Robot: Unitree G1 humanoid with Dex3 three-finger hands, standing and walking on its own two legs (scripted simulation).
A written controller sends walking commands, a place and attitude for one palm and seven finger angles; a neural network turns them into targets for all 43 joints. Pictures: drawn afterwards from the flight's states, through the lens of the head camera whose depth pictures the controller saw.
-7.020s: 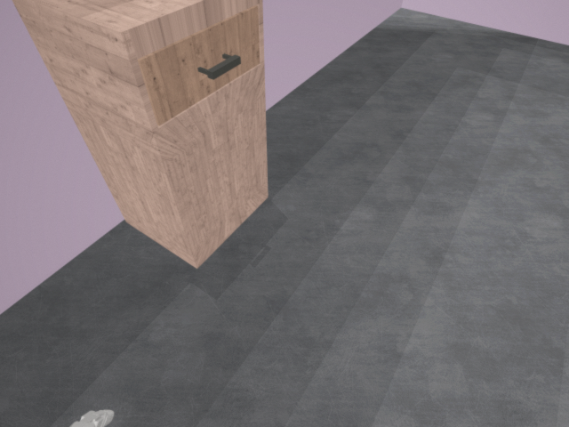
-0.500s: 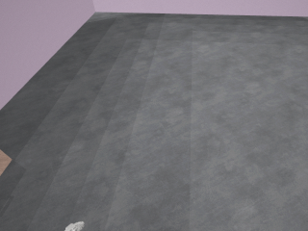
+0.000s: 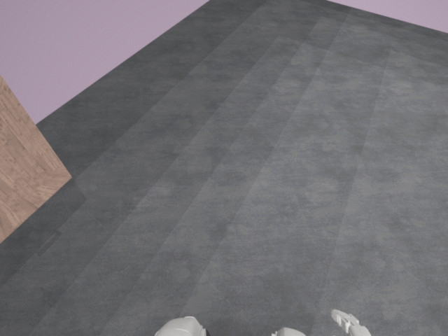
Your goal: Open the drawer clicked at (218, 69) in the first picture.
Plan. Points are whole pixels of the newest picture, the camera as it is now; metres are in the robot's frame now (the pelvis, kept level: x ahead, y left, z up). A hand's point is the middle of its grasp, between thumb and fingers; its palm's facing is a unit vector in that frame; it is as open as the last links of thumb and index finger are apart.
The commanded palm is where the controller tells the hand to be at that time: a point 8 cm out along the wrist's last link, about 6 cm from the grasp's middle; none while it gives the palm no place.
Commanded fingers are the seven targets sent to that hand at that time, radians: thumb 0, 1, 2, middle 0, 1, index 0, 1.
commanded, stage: walk to a spot facing it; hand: left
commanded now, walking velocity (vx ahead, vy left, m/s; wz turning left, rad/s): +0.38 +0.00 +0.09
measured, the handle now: out of the picture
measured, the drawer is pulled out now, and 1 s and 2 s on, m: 0.00 0.00 0.00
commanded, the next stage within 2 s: turn to face it in 0.80 s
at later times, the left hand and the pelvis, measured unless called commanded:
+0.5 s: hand (179, 226) +0.35 +0.14 -0.14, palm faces -0.04 -0.99 -0.16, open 7.4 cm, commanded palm none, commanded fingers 0.00 0.90 0.90 -0.20 -0.30 -0.20 -0.30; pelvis +0.22 -0.02 +0.01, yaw +2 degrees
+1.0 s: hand (170, 240) +0.33 +0.16 -0.18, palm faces +0.33 -0.93 -0.17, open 7.3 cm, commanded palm none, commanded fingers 0.00 0.90 0.90 -0.20 -0.30 -0.20 -0.30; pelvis +0.43 +0.01 +0.00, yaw +14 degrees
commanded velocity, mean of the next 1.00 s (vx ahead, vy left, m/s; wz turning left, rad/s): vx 0.29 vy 0.00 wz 0.28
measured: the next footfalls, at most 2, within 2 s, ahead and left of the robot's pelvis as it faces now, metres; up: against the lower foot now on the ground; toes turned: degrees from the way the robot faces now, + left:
right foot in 0.52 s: +0.38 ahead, -0.14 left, +0.00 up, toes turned -5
left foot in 1.00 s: +0.55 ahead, +0.13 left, +0.00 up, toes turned +22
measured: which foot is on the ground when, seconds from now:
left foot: down 0.00-0.52, up 0.54-0.98, down 1.00-1.00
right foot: up 0.00-0.50, down 0.52-1.00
